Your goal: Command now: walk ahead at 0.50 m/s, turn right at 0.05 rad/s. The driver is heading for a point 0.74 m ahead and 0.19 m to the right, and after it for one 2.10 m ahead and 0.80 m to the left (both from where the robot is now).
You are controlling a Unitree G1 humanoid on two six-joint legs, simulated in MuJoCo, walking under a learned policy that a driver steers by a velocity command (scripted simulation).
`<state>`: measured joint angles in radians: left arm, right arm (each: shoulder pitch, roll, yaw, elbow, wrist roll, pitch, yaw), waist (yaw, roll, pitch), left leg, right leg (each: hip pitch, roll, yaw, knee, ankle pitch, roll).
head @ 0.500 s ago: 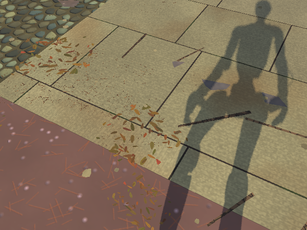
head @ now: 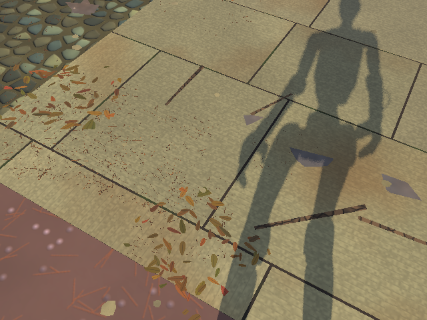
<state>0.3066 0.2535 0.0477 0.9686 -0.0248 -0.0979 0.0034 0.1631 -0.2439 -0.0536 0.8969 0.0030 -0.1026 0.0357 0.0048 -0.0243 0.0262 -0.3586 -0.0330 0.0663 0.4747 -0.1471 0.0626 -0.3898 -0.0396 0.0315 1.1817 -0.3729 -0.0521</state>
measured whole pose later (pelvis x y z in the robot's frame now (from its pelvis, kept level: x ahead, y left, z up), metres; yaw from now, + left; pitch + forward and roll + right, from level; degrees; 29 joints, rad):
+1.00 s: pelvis +0.56 -0.11 -0.01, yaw -26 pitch +3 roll +1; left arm 0.36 0.28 0.07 0.81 -0.01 -0.05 0.01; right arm 0.06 -0.26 -0.05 0.77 -0.01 -0.14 0.03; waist 0.05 -0.02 0.00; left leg -0.46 -0.04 0.01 0.53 -0.12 0.04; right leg -0.16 0.08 0.17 0.77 -0.46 -0.05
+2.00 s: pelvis +1.04 -0.21 -0.02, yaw +6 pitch +2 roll -1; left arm 0.28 0.31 0.07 0.81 -0.02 -0.08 0.00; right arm 0.12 -0.30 -0.07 0.61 0.02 -0.04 0.04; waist 0.04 0.01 0.06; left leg -0.50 -0.05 0.02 0.66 -0.19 0.09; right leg -0.24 -0.07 -0.02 1.11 -0.48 0.03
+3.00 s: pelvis +1.53 -0.04 -0.02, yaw +42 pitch +2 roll -1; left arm 0.30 0.32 0.06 0.83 -0.01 -0.06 0.00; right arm 0.10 -0.30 -0.07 0.58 0.02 -0.03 0.04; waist 0.05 0.01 0.07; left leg -0.50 -0.04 0.04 0.65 -0.19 0.10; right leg -0.15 -0.08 -0.08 1.00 -0.51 0.02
